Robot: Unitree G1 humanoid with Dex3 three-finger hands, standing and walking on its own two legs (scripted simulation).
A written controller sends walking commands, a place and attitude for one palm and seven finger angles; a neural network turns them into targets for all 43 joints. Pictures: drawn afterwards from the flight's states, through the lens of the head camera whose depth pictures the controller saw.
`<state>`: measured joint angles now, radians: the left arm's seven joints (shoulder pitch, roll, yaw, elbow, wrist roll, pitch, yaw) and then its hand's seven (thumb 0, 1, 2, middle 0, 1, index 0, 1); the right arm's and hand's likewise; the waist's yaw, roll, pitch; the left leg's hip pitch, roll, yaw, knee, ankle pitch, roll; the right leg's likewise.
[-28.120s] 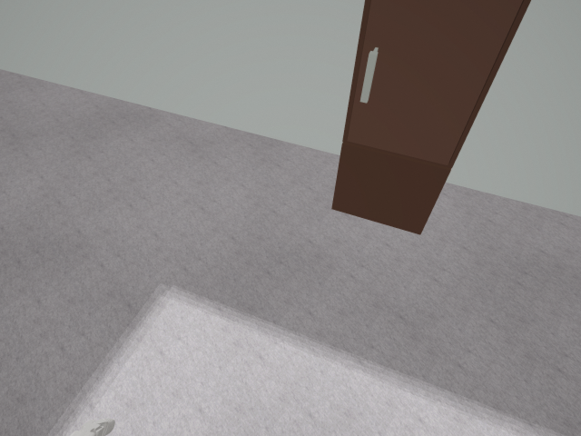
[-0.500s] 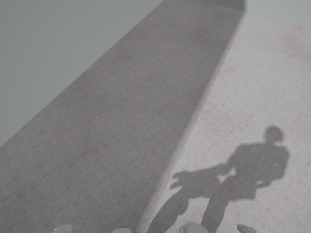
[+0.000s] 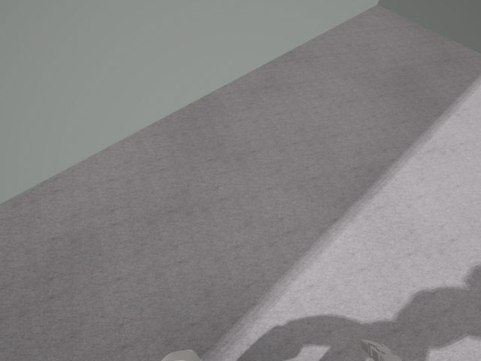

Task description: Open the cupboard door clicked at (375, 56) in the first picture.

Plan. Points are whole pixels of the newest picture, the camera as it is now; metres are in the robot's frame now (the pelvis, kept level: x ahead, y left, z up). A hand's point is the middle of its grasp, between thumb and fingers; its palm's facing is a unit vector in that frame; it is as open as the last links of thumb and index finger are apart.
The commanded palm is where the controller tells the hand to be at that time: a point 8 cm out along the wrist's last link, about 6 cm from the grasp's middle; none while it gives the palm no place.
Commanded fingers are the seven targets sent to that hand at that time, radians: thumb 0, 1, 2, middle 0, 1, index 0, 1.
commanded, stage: turn to face it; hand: left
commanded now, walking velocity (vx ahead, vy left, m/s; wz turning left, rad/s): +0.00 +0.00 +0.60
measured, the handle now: out of the picture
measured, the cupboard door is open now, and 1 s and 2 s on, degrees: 43 43 43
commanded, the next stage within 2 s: none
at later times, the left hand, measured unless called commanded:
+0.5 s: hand out of the picture +0.06 +0.16 -0.14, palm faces +0.28 -0.92 -0.28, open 7.4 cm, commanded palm none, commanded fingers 0.00 0.90 0.90 -0.20 -0.30 -0.20 -0.30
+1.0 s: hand out of the picture -0.01 +0.19 -0.15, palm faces +0.57 -0.78 -0.26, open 7.4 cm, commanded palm none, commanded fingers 0.00 0.90 0.90 -0.20 -0.30 -0.20 -0.30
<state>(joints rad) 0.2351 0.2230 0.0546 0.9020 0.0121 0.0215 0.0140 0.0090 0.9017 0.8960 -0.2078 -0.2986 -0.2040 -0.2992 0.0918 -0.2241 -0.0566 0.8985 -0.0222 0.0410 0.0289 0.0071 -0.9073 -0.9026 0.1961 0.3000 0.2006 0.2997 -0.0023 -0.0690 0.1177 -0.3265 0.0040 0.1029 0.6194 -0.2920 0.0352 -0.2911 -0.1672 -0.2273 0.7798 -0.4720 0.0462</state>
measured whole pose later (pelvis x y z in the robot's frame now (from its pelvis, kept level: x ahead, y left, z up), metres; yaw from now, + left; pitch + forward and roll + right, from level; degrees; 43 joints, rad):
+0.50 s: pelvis +0.02 -0.05 +0.01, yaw +17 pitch +1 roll +1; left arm 0.17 0.20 0.04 0.86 0.02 0.02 0.03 0.01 0.91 0.90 -0.20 -0.30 -0.20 -0.30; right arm 0.16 -0.26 -0.09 0.94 -0.02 0.08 0.02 0.01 -0.91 -0.90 0.20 0.30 0.20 0.30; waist -0.03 0.02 0.10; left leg -0.51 0.00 -0.01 1.14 -0.44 -0.05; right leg -0.24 -0.08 -0.12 0.55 -0.31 0.00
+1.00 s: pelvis +0.03 -0.05 +0.02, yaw +34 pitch +2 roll -1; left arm 0.14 0.27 0.08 0.88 0.01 0.05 0.01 0.01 0.91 0.90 -0.20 -0.30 -0.20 -0.30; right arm 0.16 -0.21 -0.04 0.92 -0.03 0.03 0.00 0.00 -0.90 -0.90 0.20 0.30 0.21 0.30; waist -0.01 -0.02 0.09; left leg -0.29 -0.01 -0.06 0.50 -0.24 0.02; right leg -0.45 -0.06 -0.01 0.92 -0.42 0.09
